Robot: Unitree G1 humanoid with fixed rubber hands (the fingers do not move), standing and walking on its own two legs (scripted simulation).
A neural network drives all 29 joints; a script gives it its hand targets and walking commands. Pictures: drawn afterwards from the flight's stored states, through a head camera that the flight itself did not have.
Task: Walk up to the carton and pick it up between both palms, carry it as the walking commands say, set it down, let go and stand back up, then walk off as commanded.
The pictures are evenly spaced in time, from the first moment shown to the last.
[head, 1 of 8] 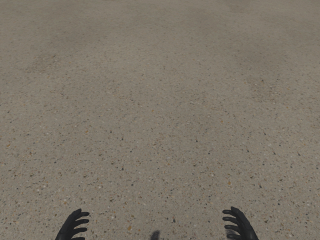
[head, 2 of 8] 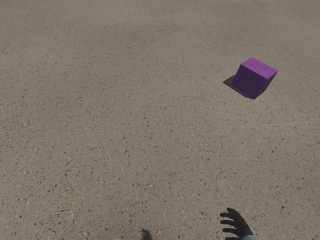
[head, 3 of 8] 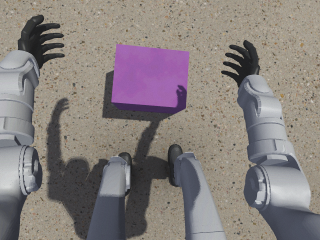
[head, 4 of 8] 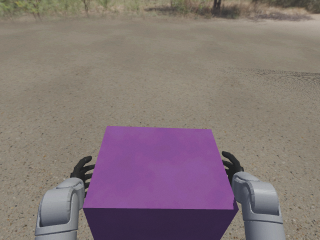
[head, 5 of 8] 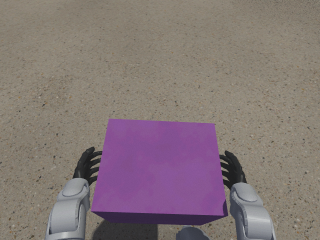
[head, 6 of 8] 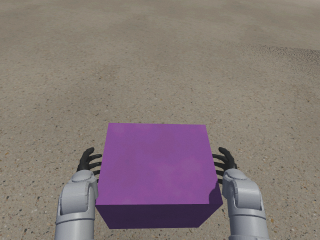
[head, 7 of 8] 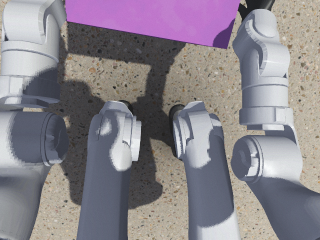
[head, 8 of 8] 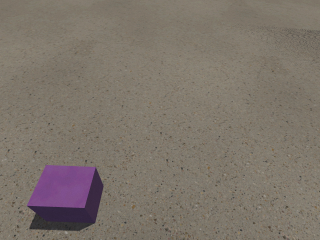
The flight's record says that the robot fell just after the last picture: no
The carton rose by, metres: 0.66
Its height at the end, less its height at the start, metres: +0.00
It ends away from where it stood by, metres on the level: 12.66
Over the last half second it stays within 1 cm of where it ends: yes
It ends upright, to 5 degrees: yes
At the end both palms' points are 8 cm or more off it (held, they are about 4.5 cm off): yes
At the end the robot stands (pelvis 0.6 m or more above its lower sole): yes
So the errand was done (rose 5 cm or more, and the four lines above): yes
